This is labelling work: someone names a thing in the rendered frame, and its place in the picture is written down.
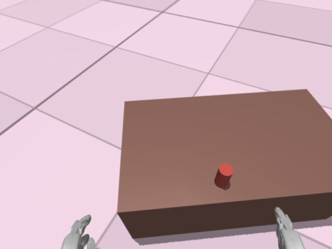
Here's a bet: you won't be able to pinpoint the right robot hand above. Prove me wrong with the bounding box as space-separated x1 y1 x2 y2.
274 207 305 249

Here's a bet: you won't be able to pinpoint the left robot hand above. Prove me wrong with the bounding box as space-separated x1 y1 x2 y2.
61 215 100 249

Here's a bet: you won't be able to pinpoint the can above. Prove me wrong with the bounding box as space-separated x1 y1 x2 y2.
214 163 233 188

